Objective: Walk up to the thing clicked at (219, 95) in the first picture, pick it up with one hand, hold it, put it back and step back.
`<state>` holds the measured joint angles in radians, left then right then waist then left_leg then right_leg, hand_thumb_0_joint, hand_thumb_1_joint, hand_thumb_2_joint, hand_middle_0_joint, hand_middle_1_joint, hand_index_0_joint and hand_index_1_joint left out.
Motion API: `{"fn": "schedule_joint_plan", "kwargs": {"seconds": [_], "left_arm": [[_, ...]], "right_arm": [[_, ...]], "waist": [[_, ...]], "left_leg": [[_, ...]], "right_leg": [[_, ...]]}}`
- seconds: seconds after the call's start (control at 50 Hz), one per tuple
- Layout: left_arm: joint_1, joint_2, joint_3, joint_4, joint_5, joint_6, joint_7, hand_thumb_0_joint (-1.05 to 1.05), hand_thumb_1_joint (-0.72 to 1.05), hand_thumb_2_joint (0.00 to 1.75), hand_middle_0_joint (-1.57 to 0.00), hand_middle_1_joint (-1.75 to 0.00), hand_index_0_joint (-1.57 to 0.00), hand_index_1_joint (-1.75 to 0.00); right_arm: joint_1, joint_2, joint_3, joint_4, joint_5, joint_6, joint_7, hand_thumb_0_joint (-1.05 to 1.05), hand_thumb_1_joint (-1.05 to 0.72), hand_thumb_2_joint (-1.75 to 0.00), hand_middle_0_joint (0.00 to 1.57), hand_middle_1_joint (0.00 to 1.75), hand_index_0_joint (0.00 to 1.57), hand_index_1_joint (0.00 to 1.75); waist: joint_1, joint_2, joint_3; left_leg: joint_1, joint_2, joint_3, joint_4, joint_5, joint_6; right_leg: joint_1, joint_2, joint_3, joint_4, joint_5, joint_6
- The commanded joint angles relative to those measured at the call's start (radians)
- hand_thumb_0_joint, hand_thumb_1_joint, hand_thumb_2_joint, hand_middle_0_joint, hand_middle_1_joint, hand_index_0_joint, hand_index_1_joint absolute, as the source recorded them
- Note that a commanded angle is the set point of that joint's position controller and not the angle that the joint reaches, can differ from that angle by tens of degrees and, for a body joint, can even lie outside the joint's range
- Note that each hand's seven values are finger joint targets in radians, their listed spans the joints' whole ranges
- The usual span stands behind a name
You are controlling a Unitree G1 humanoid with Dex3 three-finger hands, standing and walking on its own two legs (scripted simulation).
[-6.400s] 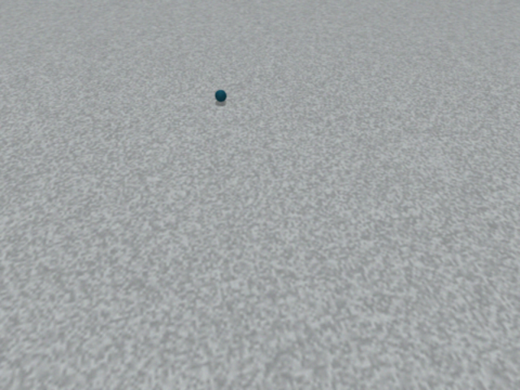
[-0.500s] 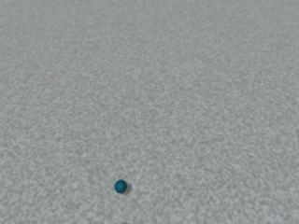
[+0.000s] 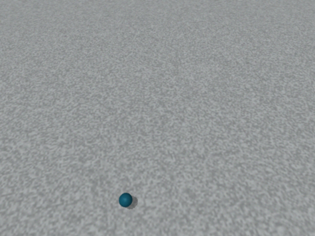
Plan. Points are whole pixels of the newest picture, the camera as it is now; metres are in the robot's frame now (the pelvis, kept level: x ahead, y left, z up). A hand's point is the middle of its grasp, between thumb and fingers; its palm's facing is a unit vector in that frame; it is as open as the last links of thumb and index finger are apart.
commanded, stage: walk up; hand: left
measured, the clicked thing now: (125, 199) +0.43 +0.21 -0.73
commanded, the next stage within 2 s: stand in 0.98 s
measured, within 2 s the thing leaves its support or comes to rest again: neither
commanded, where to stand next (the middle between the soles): +0.04 -0.01 m, yaw +3 degrees
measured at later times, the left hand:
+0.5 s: hand out of the picture +0.11 +0.26 -0.14, palm faces +0.02 -0.94 -0.33, open 7.4 cm
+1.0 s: hand out of the picture +0.08 +0.27 -0.15, palm faces +0.05 -0.95 -0.31, open 7.4 cm
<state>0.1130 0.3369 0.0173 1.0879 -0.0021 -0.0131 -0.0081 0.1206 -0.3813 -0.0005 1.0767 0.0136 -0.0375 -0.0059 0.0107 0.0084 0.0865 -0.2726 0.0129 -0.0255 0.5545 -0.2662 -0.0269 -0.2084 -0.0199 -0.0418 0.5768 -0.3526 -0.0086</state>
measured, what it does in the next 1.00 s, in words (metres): stands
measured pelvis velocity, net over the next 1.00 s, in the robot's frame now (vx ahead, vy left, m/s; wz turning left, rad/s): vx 0.01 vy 0.02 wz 0.04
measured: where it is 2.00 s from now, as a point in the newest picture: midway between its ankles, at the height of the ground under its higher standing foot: outside the picture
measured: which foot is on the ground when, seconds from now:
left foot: down 0.00-1.00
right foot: down 0.00-1.00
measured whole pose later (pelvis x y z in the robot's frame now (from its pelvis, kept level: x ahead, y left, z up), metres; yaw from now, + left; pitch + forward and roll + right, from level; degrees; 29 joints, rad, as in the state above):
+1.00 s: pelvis +0.01 +0.02 +0.01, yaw +2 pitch -1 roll -1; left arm 0.07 0.34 0.04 1.15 0.01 0.01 -0.02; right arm 0.08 -0.34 0.01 1.13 -0.01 -0.02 -0.01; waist 0.01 -0.01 0.06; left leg -0.18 0.00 -0.06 0.39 -0.18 -0.01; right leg -0.07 -0.03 -0.08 0.33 -0.24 0.02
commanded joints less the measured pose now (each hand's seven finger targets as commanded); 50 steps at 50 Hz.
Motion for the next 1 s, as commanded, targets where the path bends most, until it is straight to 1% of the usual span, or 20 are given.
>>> {"fn": "schedule_joint_plan", "kwargs": {"seconds": [0.0, 0.02, 0.08, 0.12, 0.18, 0.22, 0.28, 0.32, 0.38, 0.42, 0.48, 0.54, 0.62, 0.7, 0.76, 0.8, 0.86, 0.94, 0.96, 0.98], "left_arm": [[-0.062, 0.240, 0.049, -0.048, -0.005, -0.020, 0.025, 0.00, 0.90, 0.90, -0.20, -0.30, -0.20, -0.30], [-0.064, 0.239, 0.049, -0.038, -0.006, -0.018, 0.026, 0.00, 0.90, 0.90, -0.20, -0.30, -0.20, -0.30], [-0.104, 0.239, 0.048, -0.028, -0.002, -0.014, 0.025, 0.00, 0.90, 0.90, -0.20, -0.30, -0.20, -0.30], [-0.128, 0.237, 0.048, -0.023, 0.000, -0.011, 0.022, 0.00, 0.90, 0.90, -0.20, -0.30, -0.20, -0.30], [-0.140, 0.235, 0.050, -0.016, 0.003, -0.011, 0.018, 0.00, 0.90, 0.90, -0.20, -0.30, -0.20, -0.30], [-0.158, 0.231, 0.051, -0.018, 0.004, -0.008, 0.015, 0.00, 0.90, 0.90, -0.20, -0.30, -0.20, -0.30], [-0.160, 0.225, 0.050, -0.015, 0.005, -0.005, 0.010, 0.00, 0.90, 0.90, -0.20, -0.30, -0.20, -0.30], [-0.180, 0.227, 0.051, -0.017, 0.007, -0.005, 0.007, 0.00, 0.90, 0.90, -0.20, -0.30, -0.20, -0.30], [-0.162, 0.222, 0.053, -0.012, 0.008, -0.004, 0.004, 0.00, 0.90, 0.90, -0.20, -0.30, -0.20, -0.30], [-0.163, 0.226, 0.057, -0.010, 0.009, -0.004, 0.005, 0.00, 0.90, 0.90, -0.20, -0.30, -0.20, -0.30], [-0.153, 0.222, 0.058, -0.013, 0.010, -0.004, 0.005, 0.00, 0.90, 0.90, -0.20, -0.30, -0.20, -0.30], [-0.146, 0.220, 0.059, -0.012, 0.010, -0.002, 0.004, 0.00, 0.90, 0.90, -0.20, -0.30, -0.20, -0.30], [-0.135, 0.218, 0.058, -0.010, 0.010, -0.001, 0.004, 0.00, 0.90, 0.90, -0.20, -0.30, -0.20, -0.30], [-0.120, 0.215, 0.059, -0.006, 0.012, -0.001, 0.004, 0.00, 0.90, 0.90, -0.20, -0.30, -0.20, -0.30], [-0.111, 0.217, 0.062, -0.006, 0.013, -0.004, 0.006, 0.00, 0.90, 0.90, -0.20, -0.30, -0.20, -0.30], [-0.114, 0.213, 0.060, -0.009, 0.013, -0.003, 0.005, 0.00, 0.90, 0.90, -0.20, -0.30, -0.20, -0.30], [-0.089, 0.209, 0.060, -0.004, 0.011, -0.003, 0.007, 0.00, 0.90, 0.90, -0.20, -0.30, -0.20, -0.30], [-0.092, 0.208, 0.062, -0.006, 0.012, -0.003, 0.009, 0.00, 0.90, 0.90, -0.20, -0.30, -0.20, -0.30], [-0.072, 0.198, 0.048, -0.003, 0.009, -0.006, 0.011, 0.00, 0.90, 0.90, -0.20, -0.30, -0.20, -0.30], [-0.067, 0.202, 0.050, 0.001, 0.010, -0.009, 0.013, 0.00, 0.90, 0.90, -0.20, -0.30, -0.20, -0.30]], "right_arm": [[-0.024, -0.199, -0.038, -0.028, 0.000, -0.017, -0.018, 0.00, -0.90, -0.90, 0.20, 0.30, 0.20, 0.30], [-0.047, -0.193, -0.036, -0.024, -0.001, -0.013, -0.019, 0.00, -0.90, -0.90, 0.20, 0.30, 0.20, 0.30], [-0.071, -0.193, -0.033, -0.013, -0.003, -0.009, -0.018, 0.00, -0.90, -0.90, 0.20, 0.30, 0.20, 0.30], [-0.095, -0.194, -0.031, -0.008, -0.006, -0.009, -0.016, 0.00, -0.90, -0.90, 0.20, 0.30, 0.20, 0.30], [-0.106, -0.190, -0.029, -0.008, -0.009, -0.010, -0.014, 0.00, -0.90, -0.90, 0.20, 0.30, 0.20, 0.30], [-0.118, -0.190, -0.030, -0.006, -0.012, -0.011, -0.015, 0.00, -0.90, -0.90, 0.20, 0.30, 0.20, 0.30], [-0.136, -0.190, -0.029, -0.012, -0.014, -0.013, -0.012, 0.00, -0.90, -0.90, 0.20, 0.30, 0.20, 0.30], [-0.125, -0.188, -0.028, -0.007, -0.016, -0.013, -0.013, 0.00, -0.90, -0.90, 0.20, 0.30, 0.20, 0.30], [-0.124, -0.189, -0.030, -0.008, -0.017, -0.016, -0.013, 0.00, -0.90, -0.90, 0.20, 0.30, 0.20, 0.30], [-0.119, -0.182, -0.030, -0.009, -0.019, -0.015, -0.013, 0.00, -0.90, -0.90, 0.20, 0.30, 0.20, 0.30], [-0.106, -0.184, -0.030, -0.008, -0.019, -0.014, -0.012, 0.00, -0.90, -0.90, 0.20, 0.30, 0.20, 0.30], [-0.099, -0.185, -0.032, -0.007, -0.020, -0.014, -0.013, 0.00, -0.90, -0.90, 0.20, 0.30, 0.20, 0.30], [-0.092, -0.180, -0.030, -0.007, -0.021, -0.011, -0.012, 0.00, -0.90, -0.90, 0.20, 0.30, 0.20, 0.30], [-0.085, -0.181, -0.033, -0.002, -0.024, -0.009, -0.011, 0.00, -0.90, -0.90, 0.20, 0.30, 0.20, 0.30], [-0.074, -0.173, -0.033, -0.001, -0.024, -0.008, -0.011, 0.00, -0.90, -0.90, 0.20, 0.30, 0.20, 0.30], [-0.072, -0.176, -0.033, 0.001, -0.024, -0.009, -0.012, 0.00, -0.90, -0.90, 0.20, 0.30, 0.20, 0.30], [-0.081, -0.177, -0.035, -0.004, -0.023, -0.009, -0.012, 0.00, -0.90, -0.90, 0.20, 0.30, 0.20, 0.30], [-0.079, -0.171, -0.034, -0.005, -0.023, -0.007, -0.013, 0.00, -0.90, -0.90, 0.20, 0.30, 0.20, 0.30], [-0.105, -0.180, -0.033, -0.012, -0.030, -0.004, -0.014, 0.00, -0.90, -0.90, 0.20, 0.30, 0.20, 0.30], [-0.097, -0.177, -0.033, -0.012, -0.028, -0.002, -0.013, 0.00, -0.90, -0.90, 0.20, 0.30, 0.20, 0.30]], "waist": [[-0.009, -0.017, -0.215], [-0.004, -0.015, -0.202], [-0.011, -0.004, -0.189], [-0.009, 0.008, -0.158], [-0.010, 0.001, -0.171], [-0.013, 0.006, -0.167], [-0.005, 0.013, -0.159], [-0.011, -0.006, -0.154], [-0.005, -0.006, -0.161], [-0.009, -0.027, -0.146], [-0.009, -0.026, -0.176], [-0.008, -0.012, -0.166], [-0.008, -0.011, -0.124], [-0.009, -0.002, -0.120], [-0.011, -0.010, -0.142], [-0.013, 0.010, -0.137], [-0.005, 0.010, -0.142], [-0.008, 0.005, -0.141], [0.002, 0.043, -0.115], [-0.002, 0.035, -0.123]], "left_leg": [[0.128, 0.099, -0.050, -0.027, 0.491, 0.076], [0.133, 0.094, -0.044, -0.031, 0.472, 0.072], [0.115, 0.098, -0.051, -0.066, 0.429, 0.065], [0.096, 0.104, -0.065, -0.103, 0.393, 0.059], [0.109, 0.102, -0.060, -0.114, 0.397, 0.056], [0.115, 0.102, -0.059, -0.140, 0.374, 0.052], [0.116, 0.103, -0.068, -0.166, 0.347, 0.051], [0.101, 0.099, -0.067, -0.184, 0.319, 0.047], [0.117, 0.098, -0.072, -0.193, 0.329, 0.048], [0.113, 0.093, -0.067, -0.196, 0.315, 0.047], [0.130, 0.096, -0.065, -0.188, 0.340, 0.050], [0.128, 0.096, -0.069, -0.194, 0.332, 0.049], [0.099, 0.088, -0.081, -0.212, 0.279, 0.049], [0.090, 0.093, -0.099, -0.225, 0.241, 0.053], [0.100, 0.089, -0.089, -0.209, 0.284, 0.050], [0.089, 0.086, -0.096, -0.218, 0.261, 0.049], [0.104, 0.092, -0.105, -0.211, 0.310, 0.054], [0.103, 0.086, -0.097, -0.203, 0.347, 0.049], [0.119, 0.106, -0.112, -0.215, 0.386, 0.050], [0.123, 0.108, -0.117, -0.217, 0.383, 0.049]], "right_leg": [[0.096, -0.115, 0.083, -0.101, 0.489, -0.033], [0.081, -0.112, 0.080, -0.114, 0.469, -0.035], [0.103, -0.117, 0.082, -0.143, 0.427, -0.033], [0.104, -0.110, 0.079, -0.172, 0.356, -0.027], [0.131, -0.114, 0.080, -0.195, 0.364, -0.024], [0.129, -0.112, 0.075, -0.212, 0.336, -0.023], [0.137, -0.110, 0.073, -0.238, 0.293, -0.016], [0.152, -0.114, 0.079, -0.251, 0.278, -0.016], [0.165, -0.113, 0.069, -0.262, 0.284, -0.014], [0.153, -0.109, 0.067, -0.275, 0.262, -0.013], [0.173, -0.113, 0.063, -0.273, 0.289, -0.011], [0.168, -0.112, 0.059, -0.273, 0.272, -0.012], [0.152, -0.107, 0.060, -0.289, 0.211, -0.009], [0.153, -0.102, 0.057, -0.302, 0.174, -0.009], [0.171, -0.108, 0.054, -0.302, 0.208, -0.010], [0.174, -0.110, 0.054, -0.299, 0.207, -0.008], [0.173, -0.107, 0.044, -0.295, 0.231, -0.005], [0.177, -0.109, 0.038, -0.292, 0.262, -0.003], [0.163, -0.127, 0.067, -0.296, 0.318, -0.002], [0.170, -0.128, 0.065, -0.301, 0.315, 0.001]]}}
